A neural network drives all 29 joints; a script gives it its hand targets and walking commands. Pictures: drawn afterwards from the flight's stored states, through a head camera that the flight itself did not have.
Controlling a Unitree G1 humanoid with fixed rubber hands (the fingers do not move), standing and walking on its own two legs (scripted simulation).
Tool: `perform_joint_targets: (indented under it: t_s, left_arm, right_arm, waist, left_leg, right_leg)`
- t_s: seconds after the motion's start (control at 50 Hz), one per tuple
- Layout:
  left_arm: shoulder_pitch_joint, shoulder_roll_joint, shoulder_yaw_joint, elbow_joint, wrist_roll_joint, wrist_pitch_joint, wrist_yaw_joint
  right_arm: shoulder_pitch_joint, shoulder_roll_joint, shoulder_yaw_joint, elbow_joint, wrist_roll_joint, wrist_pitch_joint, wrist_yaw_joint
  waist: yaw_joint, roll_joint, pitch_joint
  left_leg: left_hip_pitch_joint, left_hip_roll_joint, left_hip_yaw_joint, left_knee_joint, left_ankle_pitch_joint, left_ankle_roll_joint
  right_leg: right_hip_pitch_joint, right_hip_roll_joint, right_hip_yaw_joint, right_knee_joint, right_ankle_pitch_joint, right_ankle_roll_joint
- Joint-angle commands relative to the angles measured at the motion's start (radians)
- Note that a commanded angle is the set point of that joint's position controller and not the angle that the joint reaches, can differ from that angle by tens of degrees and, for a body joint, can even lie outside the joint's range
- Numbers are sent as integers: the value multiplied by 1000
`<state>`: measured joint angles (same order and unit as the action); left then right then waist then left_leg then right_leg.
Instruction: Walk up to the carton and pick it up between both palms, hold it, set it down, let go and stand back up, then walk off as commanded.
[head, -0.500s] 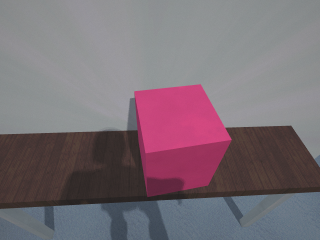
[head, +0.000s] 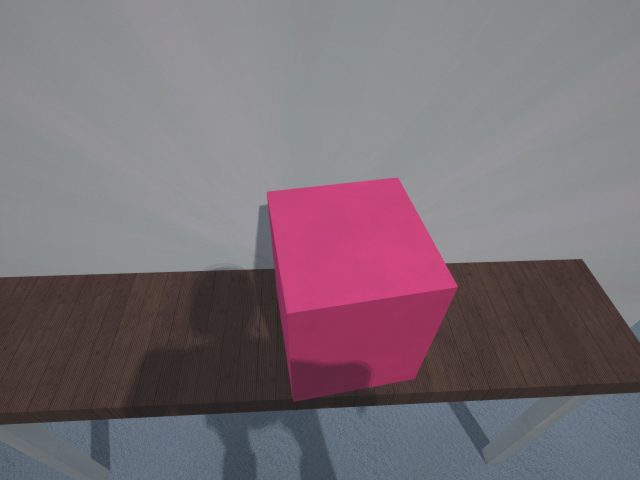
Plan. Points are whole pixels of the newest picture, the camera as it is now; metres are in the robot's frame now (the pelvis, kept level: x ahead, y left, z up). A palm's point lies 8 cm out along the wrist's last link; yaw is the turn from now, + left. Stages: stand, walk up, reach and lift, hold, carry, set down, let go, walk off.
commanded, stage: reach and lift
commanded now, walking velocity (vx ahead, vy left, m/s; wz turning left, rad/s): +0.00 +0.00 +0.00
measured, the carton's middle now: (345, 290) +0.41 -0.02 -0.01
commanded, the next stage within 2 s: none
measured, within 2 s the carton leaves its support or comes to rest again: neither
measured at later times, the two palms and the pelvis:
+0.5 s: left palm out of the picture +0.14 +0.25 -0.10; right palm out of the picture +0.13 -0.28 -0.08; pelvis -0.01 +0.00 -0.01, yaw +1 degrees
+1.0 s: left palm out of the picture +0.13 +0.22 -0.07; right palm out of the picture +0.13 -0.25 -0.07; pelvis -0.02 +0.00 +0.00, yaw -1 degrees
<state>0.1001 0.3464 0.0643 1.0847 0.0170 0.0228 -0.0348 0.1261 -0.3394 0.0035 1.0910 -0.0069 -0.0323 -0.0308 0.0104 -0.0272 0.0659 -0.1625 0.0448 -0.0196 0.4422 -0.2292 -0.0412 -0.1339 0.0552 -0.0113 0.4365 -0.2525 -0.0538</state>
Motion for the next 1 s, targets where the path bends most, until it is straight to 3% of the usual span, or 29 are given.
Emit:
perform_joint_targets:
  t_s: [0.0, 0.02, 0.04, 0.08, 0.1, 0.14, 0.16, 0.18, 0.2, 0.24, 0.3, 0.32, 0.34, 0.36, 0.42, 0.52, 0.58, 0.6, 0.64, 0.7, 0.76, 0.8, 0.82, 0.84, 0.86, 0.88, 0.9, 0.96, 0.98]
  left_arm:
    - [-395, 196, 56, -413, 3, 147, 55]
    - [-447, 155, -8, -503, -27, 281, 70]
    - [-414, 133, -30, -513, -50, 334, 70]
    - [-290, 108, -23, -584, -8, 426, 65]
    - [-301, 111, -11, -647, -11, 445, 61]
    - [-150, 113, 16, -733, 31, 479, 61]
    - [-122, 109, 30, -750, 50, 478, 57]
    - [-74, 103, 48, -797, 66, 484, 55]
    - [-36, 121, 76, -736, 88, 473, 50]
    - [35, 113, 90, -788, 96, 456, 53]
    - [26, 90, 81, -803, 84, 424, 71]
    - [18, 86, 89, -802, 87, 409, 77]
    - [34, 73, 90, -799, 86, 401, 83]
    - [28, 67, 91, -783, 78, 384, 86]
    - [-14, 17, 63, -797, 48, 353, 99]
    - [-54, -10, 33, -794, 21, 308, 113]
    - [-63, -2, 22, -837, 7, 267, 131]
    - [-81, -12, 11, -870, -11, 265, 136]
    - [-47, -19, -2, -894, -34, 241, 141]
    - [-28, -14, 13, -869, -21, 221, 150]
    - [-1, -29, -19, -844, -58, 193, 156]
    - [9, -42, -8, -855, -36, 176, 166]
    - [33, -47, -2, -851, -36, 172, 171]
    - [32, -53, -22, -827, -38, 159, 173]
    - [12, -69, -34, -870, -39, 151, 184]
    - [50, -71, -32, -851, -39, 142, 193]
    - [50, -87, -18, -871, -37, 133, 192]
    - [71, -96, -44, -874, -59, 100, 194]
    - [49, -102, -56, -910, -43, 88, 200]
  right_arm:
    - [-374, -43, -158, -132, -132, -149, 26]
    - [-344, -85, -180, -121, -146, -145, 70]
    - [-339, -109, -188, -160, -141, -136, 90]
    - [-257, -140, -217, -193, -91, -112, 100]
    - [-226, -149, -212, -196, -63, -112, 99]
    - [-147, -178, -186, -211, -12, -112, 91]
    - [-107, -185, -180, -230, -13, -120, 81]
    - [-81, -208, -170, -267, 10, -123, 87]
    - [-69, -210, -136, -269, 19, -129, 73]
    - [-41, -232, -140, -283, 48, -153, 62]
    - [-36, -235, -136, -255, 44, -165, 74]
    - [-38, -218, -139, -297, 17, -177, 71]
    - [-55, -233, -133, -318, 28, -177, 80]
    - [-54, -209, -128, -330, 28, -181, 78]
    - [-64, -159, -123, -336, 27, -174, 95]
    - [-57, -140, -129, -382, 9, -146, 126]
    - [-56, -129, -132, -435, 28, -132, 148]
    - [-52, -129, -137, -440, 38, -121, 156]
    - [-45, -114, -149, -517, 21, -129, 158]
    - [-34, -130, -153, -557, 20, -132, 166]
    - [-38, -149, -174, -605, 19, -134, 168]
    - [-6, -137, -175, -571, 30, -140, 173]
    - [-12, -129, -153, -602, 28, -143, 171]
    - [-13, -128, -148, -569, 39, -137, 175]
    - [-4, -145, -155, -575, 50, -138, 183]
    - [-6, -156, -155, -560, 67, -146, 186]
    - [5, -150, -147, -564, 63, -148, 183]
    - [-2, -129, -132, -604, 83, -152, 177]
    - [-6, -131, -139, -608, 86, -162, 182]
  waist:
    - [-61, -24, -16]
    - [-50, 1, 28]
    - [-59, -39, 1]
    - [-31, -24, -66]
    - [-53, 21, -129]
    - [1, 58, -255]
    - [-19, 23, -306]
    - [-6, 54, -376]
    - [10, -8, -348]
    - [1, 25, -403]
    - [-24, 77, -333]
    - [-24, 36, -325]
    - [-11, 61, -309]
    - [-19, 18, -275]
    - [-36, 11, -155]
    - [-24, -20, -29]
    - [5, 20, -27]
    - [-2, 37, -51]
    - [4, -22, -67]
    - [18, -17, -79]
    - [28, -77, -74]
    - [27, -32, -87]
    - [33, -67, -113]
    - [37, -44, -71]
    - [13, -28, -110]
    - [32, -1, -91]
    - [28, -27, -96]
    - [32, -70, -100]
    - [32, -34, -114]
  left_leg:
    - [-66, -24, 108, 117, -150, 11]
    - [-83, -8, 85, 154, -245, 38]
    - [-76, 12, 86, 161, -272, 55]
    - [-48, 25, 81, 209, -159, 32]
    - [-12, 9, 88, 211, -71, 21]
    - [67, -7, 92, 232, 80, 5]
    - [107, -25, 87, 243, 165, 4]
    - [139, -14, 72, 261, 259, -3]
    - [97, -45, 86, 234, 230, 6]
    - [107, -56, 57, 224, 343, -2]
    - [134, -66, 59, 150, 321, -11]
    - [141, -62, 62, 138, 283, 0]
    - [136, -58, 65, 132, 284, -3]
    - [100, -63, 71, 106, 234, 10]
    - [133, -53, 73, 42, 166, 22]
    - [109, -52, 104, -34, 2, 46]
    - [103, -50, 101, -53, -19, 41]
    - [117, -49, 101, -51, -27, 31]
    - [139, -41, 95, -65, -34, 40]
    - [95, -58, 112, -68, -56, 47]
    - [100, -53, 104, -90, -45, 47]
    - [102, -51, 100, -93, -34, 46]
    - [93, -46, 105, -89, -13, 55]
    - [98, -47, 99, -109, -27, 41]
    - [116, -45, 87, -104, -32, 33]
    - [103, -43, 94, -106, -17, 31]
    - [101, -37, 99, -106, -37, 33]
    - [98, -40, 90, -118, 20, 37]
    - [88, -45, 92, -114, -8, 33]
  right_leg:
    - [-353, -77, -51, 46, -149, 55]
    - [-375, -105, -23, 77, -214, 25]
    - [-328, -98, -32, 97, -220, 24]
    - [-284, -87, -42, 125, -54, 19]
    - [-260, -94, -41, 129, 54, 20]
    - [-181, -80, -46, 132, 199, 12]
    - [-147, -60, -50, 140, 340, 32]
    - [-114, -55, -57, 158, 454, 26]
    - [-60, -50, -34, 151, 559, 42]
    - [33, -48, -31, 154, 738, 42]
    - [17, -43, -36, 93, 609, 50]
    - [-25, -39, -53, 92, 548, 58]
    - [-27, -46, -41, 78, 555, 54]
    - [-12, -44, -39, 66, 513, 63]
    - [-92, -38, -32, 17, 362, 61]
    - [-179, -60, -9, -64, 107, 51]
    - [-165, -69, 8, -101, 48, 33]
    - [-194, -71, 8, -98, 32, 33]
    - [-181, -72, 4, -109, 7, 42]
    - [-152, -67, 16, -119, -39, 42]
    - [-175, -61, 7, -132, -55, 41]
    - [-166, -61, 5, -129, -15, 38]
    - [-135, -62, 15, -133, -18, 47]
    - [-156, -59, 14, -147, -28, 42]
    - [-183, -51, 3, -135, -19, 42]
    - [-160, -56, 3, -136, -6, 36]
    - [-150, -55, 10, -147, -53, 27]
    - [-132, -64, 20, -151, 15, 51]
    - [-136, -62, 25, -151, -13, 41]
